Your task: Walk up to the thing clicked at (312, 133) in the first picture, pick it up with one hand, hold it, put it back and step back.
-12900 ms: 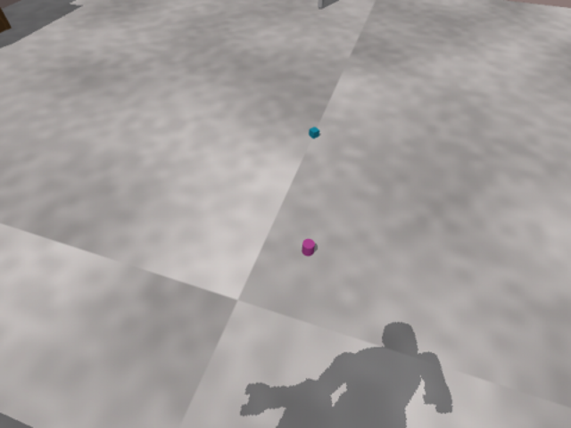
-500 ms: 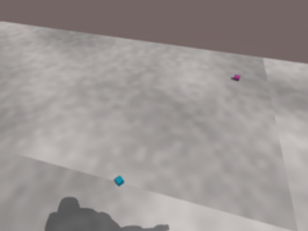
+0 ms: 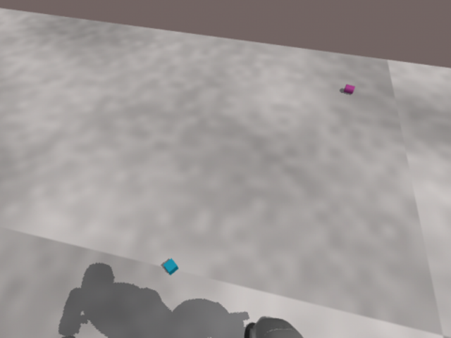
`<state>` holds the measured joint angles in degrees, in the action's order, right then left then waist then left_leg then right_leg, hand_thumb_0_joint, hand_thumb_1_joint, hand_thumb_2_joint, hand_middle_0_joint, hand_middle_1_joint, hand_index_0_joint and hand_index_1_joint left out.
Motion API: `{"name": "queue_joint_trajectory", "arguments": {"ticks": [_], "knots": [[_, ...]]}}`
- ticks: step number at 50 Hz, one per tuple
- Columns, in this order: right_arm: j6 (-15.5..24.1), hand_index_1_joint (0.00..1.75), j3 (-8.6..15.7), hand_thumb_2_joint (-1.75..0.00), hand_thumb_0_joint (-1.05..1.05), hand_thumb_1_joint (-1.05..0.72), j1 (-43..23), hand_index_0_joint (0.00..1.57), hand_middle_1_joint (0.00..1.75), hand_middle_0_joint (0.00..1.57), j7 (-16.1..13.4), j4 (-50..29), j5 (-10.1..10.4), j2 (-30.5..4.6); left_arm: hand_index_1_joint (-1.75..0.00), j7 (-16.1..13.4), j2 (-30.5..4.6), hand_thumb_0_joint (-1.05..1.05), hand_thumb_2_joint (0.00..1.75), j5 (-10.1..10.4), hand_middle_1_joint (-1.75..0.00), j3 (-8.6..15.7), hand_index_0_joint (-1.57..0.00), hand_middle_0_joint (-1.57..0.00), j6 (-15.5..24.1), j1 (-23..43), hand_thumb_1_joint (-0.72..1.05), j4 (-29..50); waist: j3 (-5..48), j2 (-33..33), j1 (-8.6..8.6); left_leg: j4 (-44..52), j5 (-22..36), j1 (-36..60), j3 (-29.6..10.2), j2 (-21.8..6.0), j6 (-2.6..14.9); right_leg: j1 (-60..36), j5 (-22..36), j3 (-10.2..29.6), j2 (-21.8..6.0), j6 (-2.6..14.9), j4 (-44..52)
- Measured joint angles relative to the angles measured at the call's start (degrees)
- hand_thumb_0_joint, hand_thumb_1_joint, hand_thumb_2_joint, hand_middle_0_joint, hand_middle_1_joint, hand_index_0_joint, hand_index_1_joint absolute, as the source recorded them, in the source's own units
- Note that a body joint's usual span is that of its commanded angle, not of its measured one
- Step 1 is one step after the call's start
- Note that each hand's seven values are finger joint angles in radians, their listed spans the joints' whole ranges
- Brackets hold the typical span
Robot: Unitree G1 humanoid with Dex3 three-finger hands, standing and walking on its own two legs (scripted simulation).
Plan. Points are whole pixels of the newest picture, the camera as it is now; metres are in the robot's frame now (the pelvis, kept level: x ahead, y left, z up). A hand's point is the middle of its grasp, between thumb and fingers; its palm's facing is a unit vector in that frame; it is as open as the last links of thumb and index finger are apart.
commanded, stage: walk up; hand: left
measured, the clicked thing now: (170, 266) +0.45 +0.22 -0.74
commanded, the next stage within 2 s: none
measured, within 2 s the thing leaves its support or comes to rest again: neither
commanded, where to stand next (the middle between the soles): +0.05 -0.01 m, yaw -1 degrees
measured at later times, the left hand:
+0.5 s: hand out of the picture +0.13 +0.26 -0.15, palm faces -0.04 -0.93 -0.36, open 7.3 cm
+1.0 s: hand out of the picture +0.11 +0.24 -0.13, palm faces -0.01 -0.95 -0.31, open 7.3 cm
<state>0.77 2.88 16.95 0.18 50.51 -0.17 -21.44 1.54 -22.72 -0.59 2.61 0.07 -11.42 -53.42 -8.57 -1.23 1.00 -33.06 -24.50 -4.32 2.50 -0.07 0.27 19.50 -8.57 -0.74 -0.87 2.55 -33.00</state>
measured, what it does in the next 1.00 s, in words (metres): steps on the spot: left foot, then right foot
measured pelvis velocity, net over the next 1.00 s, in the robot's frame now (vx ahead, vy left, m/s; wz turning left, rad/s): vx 0.01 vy -0.01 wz -0.02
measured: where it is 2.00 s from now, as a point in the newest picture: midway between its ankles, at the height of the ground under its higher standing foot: outside the picture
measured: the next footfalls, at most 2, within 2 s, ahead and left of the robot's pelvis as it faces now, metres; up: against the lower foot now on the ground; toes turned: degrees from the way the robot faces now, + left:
left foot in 0.24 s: +0.05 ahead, +0.13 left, +0.00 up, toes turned -2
right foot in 0.50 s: +0.05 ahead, -0.13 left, +0.00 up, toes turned -2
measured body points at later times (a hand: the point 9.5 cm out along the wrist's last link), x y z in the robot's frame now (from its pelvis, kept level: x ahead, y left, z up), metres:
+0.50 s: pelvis +0.02 -0.01 +0.00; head +0.07 +0.00 +0.44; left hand +0.13 +0.31 -0.13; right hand +0.08 -0.34 -0.11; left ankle +0.01 +0.13 -0.72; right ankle +0.01 -0.13 -0.73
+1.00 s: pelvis +0.01 -0.01 +0.02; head +0.02 -0.01 +0.47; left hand +0.11 +0.29 -0.11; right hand +0.11 -0.31 -0.11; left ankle +0.02 +0.13 -0.72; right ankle +0.01 -0.13 -0.72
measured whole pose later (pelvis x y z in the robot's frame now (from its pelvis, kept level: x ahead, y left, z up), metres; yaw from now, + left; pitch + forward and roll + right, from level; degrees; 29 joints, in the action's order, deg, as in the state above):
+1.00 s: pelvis +0.01 -0.01 +0.02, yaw -1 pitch -3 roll +0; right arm 0.9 -0.2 4.8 0.7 61.2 -0.3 -19.8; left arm 1.3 -19.5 0.5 0.9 -0.1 -4.2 -62.1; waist -3.8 -0.2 -0.5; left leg -22.3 -11.9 -7.5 -1.6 -1.6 -2.0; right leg 8.1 -12.4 1.7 -0.1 -0.4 -23.5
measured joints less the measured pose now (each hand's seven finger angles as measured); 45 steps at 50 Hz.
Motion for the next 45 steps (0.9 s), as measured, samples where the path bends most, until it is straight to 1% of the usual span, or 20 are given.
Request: {"name": "queue_joint_trajectory", "arguments": {"ticks": [2, 4, 6, 10, 13, 14, 17, 19, 22, 24, 25, 26, 27, 31, 33, 34, 35, 36, 39, 45], "knots": [[-1.1, 0.3, -0.2, -0.9, 0.01, -0.9, -1.7, 0.21, 0.3, 0.2, -0.5, 0.5, 0.7, -0.2, -0.3, -0.4, 1.3, 0.0, 0.9, 0.1, -0.29, -0.1, -0.2, -0.2, 0.2, 1.9, 0.91, 0.1, -0.9, 1.9, 0.18, -9.0, -3.1, -3.5, -1.7, -0.9, 0.55, 0.0, -1.7, -0.9, 1.2, -0.51, -1.8], [-1.8, 0.3, -0.5, -0.9, 0.01, -0.91, -3.0, 0.21, 0.3, 0.2, -0.9, 0.9, 0.8, 0.2, -0.3, -0.5, 2.4, 0.0, 0.9, 0.2, -0.29, -0.7, -0.2, -0.2, 0.2, 3.4, 0.91, 0.8, -1.0, 2.2, -0.26, -16.6, -8.8, -7.0, -3.9, 0.6, 1.0, 0.2, -3.0, -0.7, 1.1, -0.4, -2.6], [-1.9, 0.3, -1.0, -0.9, 0.01, -0.91, -4.0, 0.21, 0.3, 0.2, -0.9, 1.3, 0.8, 0.4, -0.3, -0.7, 3.3, 0.0, 0.9, 0.1, -0.29, -1.4, -0.2, -0.21, -0.1, 4.8, 0.91, 1.5, -0.6, 2.3, -0.47, -19.2, -10.4, -9.5, -4.8, 1.0, 0.99, 0.1, -3.1, -0.6, 0.9, -0.48, -2.0], [-1.3, 0.3, -1.5, -0.9, 0.01, -0.91, -5.1, 0.21, 0.3, 0.2, -0.5, 2.3, 0.3, 0.7, -0.3, -0.6, 3.9, 0.0, 0.9, -0.5, -0.3, -1.7, -0.21, -0.21, -0.8, 7.0, 0.91, 2.6, 0.3, 1.5, -0.57, -11.6, -5.9, -10.6, -4.0, 0.0, 0.48, 0.7, -3.0, -0.6, 0.5, -0.96, -1.7], [-0.6, 0.3, -1.2, -0.9, 0.0, -0.91, -5.2, 0.21, 0.3, 0.2, -0.7, 3.3, -0.8, 0.9, -0.3, -0.3, 3.2, 0.0, 0.9, 0.1, -0.3, -1.4, -0.21, -0.21, -1.7, 8.2, 0.91, 2.8, 0.8, -0.2, -0.33, -3.7, 4.2, -9.2, -3.0, 0.4, 0.0, 2.3, -4.3, -0.2, -0.5, -1.76, -4.4], [-0.5, 0.3, -1.1, -0.9, 0.0, -0.91, -5.1, 0.21, 0.3, 0.2, -0.7, 3.6, -1.2, 1.1, -0.3, -0.3, 2.8, 0.0, 0.9, 0.4, -0.3, -1.2, -0.21, -0.21, -2.2, 8.3, 0.91, 2.6, 1.1, -1.3, -0.44, -3.4, 4.7, -9.2, -2.4, 0.9, -0.22, 2.8, -4.9, 0.7, -0.7, -1.72, -5.1], [-0.2, 0.3, -0.8, -0.9, 0.0, -0.91, -4.9, 0.21, 0.3, 0.2, -0.5, 3.9, -1.6, 0.9, -0.3, -0.3, 1.8, 0.0, 0.9, 0.5, -0.3, -0.3, -0.21, -0.21, -3.4, 8.1, 0.91, 1.7, 1.3, -1.3, 0.34, -3.2, 4.2, -9.4, -2.8, 0.0, -0.11, 4.7, -16.0, 3.6, 2.3, -1.3, -14.2], [0.2, 0.3, -0.7, -0.9, 0.01, -0.91, -4.6, 0.21, 0.3, 0.2, -0.9, 3.8, -1.6, 0.8, -0.3, -0.4, 0.8, 0.0, 0.9, 0.7, -0.3, 0.4, -0.21, -0.21, -3.6, 7.7, 0.91, 1.3, 1.1, -1.5, 0.36, -2.2, 4.6, -9.3, -3.0, -0.7, -0.31, 4.9, -18.6, 5.5, 3.9, -1.0, -19.6], [0.5, 0.3, -0.4, -0.9, 0.01, -0.9, -4.5, 0.21, 0.3, 0.2, -1.2, 3.2, -1.7, 0.0, -0.3, -0.4, -0.4, 0.0, 0.9, 0.8, -0.3, 0.9, -0.2, -0.21, -3.2, 6.7, 0.91, 0.7, 0.7, -1.5, -0.1, -1.8, 4.8, -9.5, -2.8, -1.6, -0.89, 2.1, -19.8, 5.0, 3.1, -1.3, -16.9], [0.2, 0.3, -0.3, -0.9, 0.01, -0.9, -4.9, 0.21, 0.3, 0.2, -1.2, 2.6, -1.6, -1.0, -0.3, -0.4, -0.8, 0.0, 0.9, 0.6, -0.29, 0.9, -0.2, -0.21, -2.7, 5.9, 0.91, 0.0, 0.5, -0.9, -0.48, -3.2, 3.9, -10.1, -2.4, -2.3, -1.42, -1.4, -17.4, 3.4, 2.0, -1.27, -9.3], [-0.1, 0.3, -0.3, -0.9, 0.01, -0.9, -5.1, 0.21, 0.3, 0.2, -1.2, 2.2, -1.4, -1.4, -0.3, -0.4, -0.9, 0.0, 0.9, 0.5, -0.29, 0.9, -0.2, -0.21, -2.4, 5.5, 0.91, -0.5, 0.4, -0.6, -0.73, -4.5, 3.1, -10.6, -2.1, -2.6, -1.79, -3.5, -12.8, 2.9, 1.6, -1.06, -4.3], [-0.4, 0.3, -0.1, -0.9, 0.01, -0.9, -5.8, 0.21, 0.3, 0.2, -1.2, 2.2, -1.1, -2.1, -0.3, -0.6, -0.5, 0.0, 0.9, 0.3, -0.29, 0.9, -0.2, -0.2, -2.0, 5.6, 0.91, -1.2, -0.3, 0.7, -0.65, -6.2, 2.4, -11.0, -2.6, -3.6, -2.02, -4.4, -10.2, 2.3, 2.4, -1.4, -2.8], [-0.8, 0.3, 0.0, -0.9, 0.01, -0.9, -6.5, 0.21, 0.3, 0.2, -1.3, 2.3, -0.6, -2.5, -0.3, -0.8, 0.0, 0.0, 0.9, 0.1, -0.29, 0.7, -0.2, -0.2, -1.6, 5.5, 0.91, -1.9, -0.9, 1.8, -0.28, -7.8, 2.5, -11.6, -3.5, -4.2, -1.66, -4.9, -10.1, 1.6, 3.0, -1.53, -2.8], [-1.7, 0.3, -0.6, -0.9, 0.01, -0.91, -8.1, 0.21, 0.3, 0.2, -1.3, 3.2, 0.2, -2.2, -0.3, -0.7, 1.3, 0.0, 0.9, 0.1, -0.29, -0.7, -0.2, -0.2, -0.6, 4.1, 0.91, -2.8, 0.0, 1.5, -0.86, -11.7, -6.1, -12.4, -4.9, -1.4, 0.21, -5.1, -10.9, 2.6, 1.7, -1.42, -3.0], [-1.3, 0.3, -0.9, -0.9, 0.01, -0.91, -8.6, 0.21, 0.3, 0.2, -1.0, 3.7, 0.4, -2.0, -0.3, -0.8, 2.2, 0.0, 0.9, 0.1, -0.29, -1.4, -0.2, -0.21, -0.4, 3.7, 0.91, -3.0, 0.6, 1.7, -0.89, -7.6, -3.3, -11.1, -4.6, -1.0, 0.48, -5.4, -10.6, 2.6, 1.2, -1.7, -2.3], [-0.9, 0.3, -1.1, -0.9, 0.01, -0.91, -8.8, 0.21, 0.3, 0.2, -0.8, 3.9, 0.3, -1.9, -0.3, -0.8, 2.5, 0.0, 0.9, 0.2, -0.3, -1.6, -0.2, -0.21, -0.4, 3.7, 0.91, -3.1, 1.0, 1.8, -0.79, -3.9, 0.5, -9.9, -4.5, -1.1, 0.54, -5.4, -10.6, 2.5, 1.1, -1.88, -2.3], [-0.5, 0.3, -1.1, -0.9, 0.01, -0.91, -8.9, 0.21, 0.3, 0.2, -0.7, 4.1, 0.2, -1.8, -0.3, -0.7, 2.8, 0.0, 0.9, 0.4, -0.3, -1.8, -0.21, -0.21, -0.5, 3.8, 0.91, -3.1, 1.2, 2.1, -0.68, -0.4, 6.2, -8.8, -4.5, -1.2, 0.2, -5.3, -10.8, 2.2, 1.0, -2.08, -2.6], [-0.2, 0.3, -1.1, -0.9, 0.01, -0.91, -9.2, 0.21, 0.3, 0.2, -0.7, 4.7, -0.1, -1.2, -0.3, -0.7, 2.8, 0.0, 0.9, 0.7, -0.3, -1.8, -0.21, -0.21, -0.7, 4.2, 0.91, -3.3, 1.1, 1.5, -0.84, 0.9, 8.2, -8.0, -4.3, -0.9, -0.97, -5.4, -11.0, 2.3, 0.5, -2.31, -3.0], [-0.1, 0.3, -1.8, -0.9, 0.01, -0.91, -9.5, 0.21, 0.3, 0.2, -0.2, 6.4, -0.2, 0.2, -0.3, -0.6, 3.3, 0.0, 0.9, 1.1, -0.3, -1.8, -0.21, -0.21, -0.9, 5.0, 0.91, -4.1, 2.2, 1.1, -1.39, 2.4, 8.0, -6.9, -4.4, -1.0, -2.28, -6.9, -9.8, 2.2, 0.5, -2.48, -0.7], [-0.1, 0.3, -2.9, -0.9, 0.01, -0.91, -11.2, 0.21, 0.3, 0.2, 0.4, 9.0, -0.1, 1.6, -0.3, -0.3, 3.4, 0.0, 0.9, 1.1, -0.3, -1.8, -0.21, -0.21, -0.3, 6.3, 0.91, -6.7, 4.0, 0.9, -1.51, 7.2, 10.4, -4.5, -4.4, -1.4, -2.44, -9.7, -6.6, 2.2, 0.7, -2.58, 5.0]]}}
